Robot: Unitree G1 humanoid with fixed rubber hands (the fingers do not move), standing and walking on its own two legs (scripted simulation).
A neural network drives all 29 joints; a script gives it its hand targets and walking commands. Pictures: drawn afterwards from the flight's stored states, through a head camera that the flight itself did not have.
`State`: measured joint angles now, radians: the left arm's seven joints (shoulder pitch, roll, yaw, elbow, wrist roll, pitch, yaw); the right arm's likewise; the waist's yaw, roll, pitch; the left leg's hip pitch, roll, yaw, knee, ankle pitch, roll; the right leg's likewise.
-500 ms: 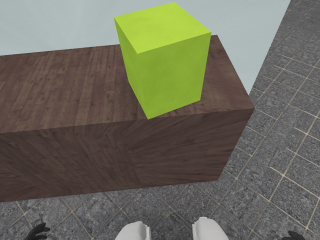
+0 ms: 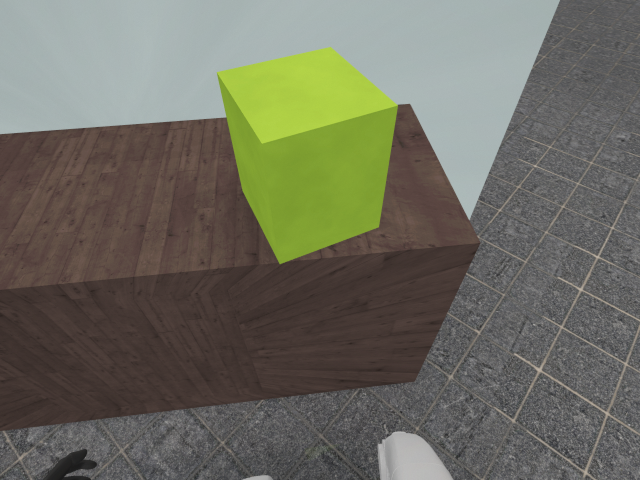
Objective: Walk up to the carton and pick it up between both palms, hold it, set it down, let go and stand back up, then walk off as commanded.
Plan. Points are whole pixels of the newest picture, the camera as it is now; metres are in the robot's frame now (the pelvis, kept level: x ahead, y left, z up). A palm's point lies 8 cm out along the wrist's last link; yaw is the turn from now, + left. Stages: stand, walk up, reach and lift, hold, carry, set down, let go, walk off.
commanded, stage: walk up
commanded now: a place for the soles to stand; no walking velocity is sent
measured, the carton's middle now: (305, 156) +0.60 +0.04 +0.06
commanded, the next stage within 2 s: none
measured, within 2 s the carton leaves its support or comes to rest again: neither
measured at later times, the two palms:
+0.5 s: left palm (127, 451) +0.17 +0.25 -0.03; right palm (636, 454) +0.17 -0.42 -0.13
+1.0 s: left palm (94, 455) +0.18 +0.32 -0.09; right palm (595, 444) +0.18 -0.35 -0.11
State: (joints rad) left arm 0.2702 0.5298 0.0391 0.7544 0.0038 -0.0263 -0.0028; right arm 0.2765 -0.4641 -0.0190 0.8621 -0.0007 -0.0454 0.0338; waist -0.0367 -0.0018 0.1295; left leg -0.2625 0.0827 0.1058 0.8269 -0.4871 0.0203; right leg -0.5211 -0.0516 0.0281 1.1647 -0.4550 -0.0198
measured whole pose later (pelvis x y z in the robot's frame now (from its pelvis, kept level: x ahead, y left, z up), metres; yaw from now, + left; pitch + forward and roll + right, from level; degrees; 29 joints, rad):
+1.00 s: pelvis +0.10 -0.03 -0.02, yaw +1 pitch -4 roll +0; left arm 0.31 0.48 0.04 0.75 0.00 -0.07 0.07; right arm 0.24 -0.46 -0.02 0.82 0.00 0.02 0.03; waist -0.01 0.01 0.11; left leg -0.47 0.05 0.06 0.96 -0.42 0.01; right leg -0.47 -0.06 0.00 1.06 -0.52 -0.02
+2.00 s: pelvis +0.07 +0.00 -0.02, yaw +2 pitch -4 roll +0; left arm 0.31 0.49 0.04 0.76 0.00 -0.06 0.08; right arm 0.24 -0.46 -0.02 0.80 0.00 0.03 0.04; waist -0.03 0.03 0.13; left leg -0.43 0.02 0.08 0.96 -0.46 0.04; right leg -0.48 -0.06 0.02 1.00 -0.49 -0.02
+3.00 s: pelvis +0.17 +0.04 -0.01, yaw +1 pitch -4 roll -1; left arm 0.33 0.48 0.04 0.76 0.00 -0.06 0.07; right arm 0.22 -0.46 -0.02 0.81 0.00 -0.01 0.04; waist -0.03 0.01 0.11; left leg -0.41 0.04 0.12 0.89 -0.41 0.05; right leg -0.56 -0.05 0.04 1.13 -0.52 -0.02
